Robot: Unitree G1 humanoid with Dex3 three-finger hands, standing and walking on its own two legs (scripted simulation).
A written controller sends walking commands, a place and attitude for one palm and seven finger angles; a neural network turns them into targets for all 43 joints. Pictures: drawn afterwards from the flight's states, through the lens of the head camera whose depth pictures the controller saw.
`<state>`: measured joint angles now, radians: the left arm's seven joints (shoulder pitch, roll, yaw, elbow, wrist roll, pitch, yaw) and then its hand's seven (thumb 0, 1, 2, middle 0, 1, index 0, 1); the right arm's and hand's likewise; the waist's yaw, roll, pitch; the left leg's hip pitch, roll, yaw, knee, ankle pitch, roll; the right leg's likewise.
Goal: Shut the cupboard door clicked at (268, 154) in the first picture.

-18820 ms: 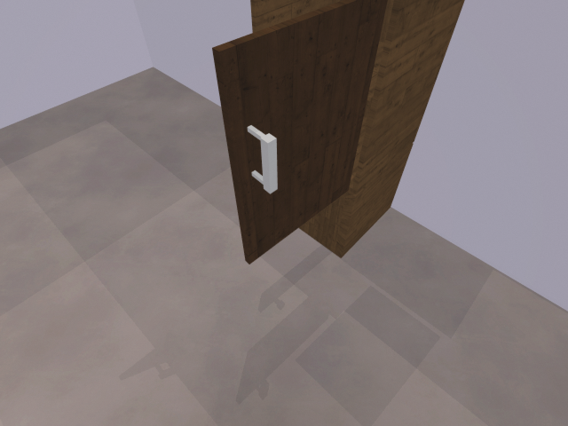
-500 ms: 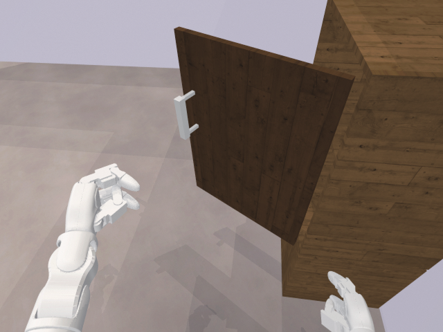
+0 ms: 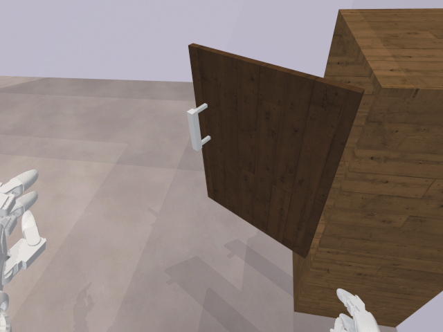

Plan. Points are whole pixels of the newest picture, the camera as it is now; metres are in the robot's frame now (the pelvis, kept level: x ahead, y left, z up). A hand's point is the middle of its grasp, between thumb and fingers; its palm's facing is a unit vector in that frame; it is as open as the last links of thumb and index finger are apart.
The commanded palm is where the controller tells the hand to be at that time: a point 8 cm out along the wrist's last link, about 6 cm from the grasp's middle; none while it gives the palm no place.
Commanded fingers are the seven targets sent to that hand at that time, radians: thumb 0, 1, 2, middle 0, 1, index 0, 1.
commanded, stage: draw the hand back to the body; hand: left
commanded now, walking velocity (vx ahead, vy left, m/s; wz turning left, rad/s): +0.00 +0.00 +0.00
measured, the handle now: (200, 127) +0.65 +0.16 +0.03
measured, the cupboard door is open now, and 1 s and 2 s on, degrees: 59 59 59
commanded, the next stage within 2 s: step back with the hand held close in 0.30 s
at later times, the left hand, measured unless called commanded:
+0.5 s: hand (51, 241) +0.18 +0.27 +0.16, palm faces +0.46 -0.77 -0.44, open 7.4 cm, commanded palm +0.13 +0.29 +0.17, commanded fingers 0.00 0.90 0.90 -0.20 -0.30 -0.20 -0.30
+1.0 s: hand (12, 273) +0.14 +0.30 +0.15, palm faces +0.44 -0.76 -0.48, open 7.4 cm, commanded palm +0.08 +0.32 +0.17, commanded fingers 0.00 0.90 0.90 -0.20 -0.30 -0.20 -0.30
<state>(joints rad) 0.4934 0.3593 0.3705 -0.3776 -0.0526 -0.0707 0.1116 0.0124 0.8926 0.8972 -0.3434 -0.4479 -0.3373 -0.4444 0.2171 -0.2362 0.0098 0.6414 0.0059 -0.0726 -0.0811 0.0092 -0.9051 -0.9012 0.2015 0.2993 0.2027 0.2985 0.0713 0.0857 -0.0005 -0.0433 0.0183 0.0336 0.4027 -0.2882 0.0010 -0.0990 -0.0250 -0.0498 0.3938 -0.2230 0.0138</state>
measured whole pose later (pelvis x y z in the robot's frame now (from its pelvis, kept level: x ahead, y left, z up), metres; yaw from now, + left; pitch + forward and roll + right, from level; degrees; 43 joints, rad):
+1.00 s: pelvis -0.07 +0.03 -0.02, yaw -1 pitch +0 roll -1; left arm 0.52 0.41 0.44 -0.43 -0.03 -0.17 0.15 0.01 0.89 0.90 -0.21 -0.30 -0.21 -0.30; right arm 0.20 -0.23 0.01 0.54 0.02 -0.01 -0.10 0.01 -0.90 -0.90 0.20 0.30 0.20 0.30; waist 0.00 0.01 0.00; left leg -0.34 -0.01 0.07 0.64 -0.30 0.05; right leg -0.39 -0.05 0.00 0.58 -0.19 0.05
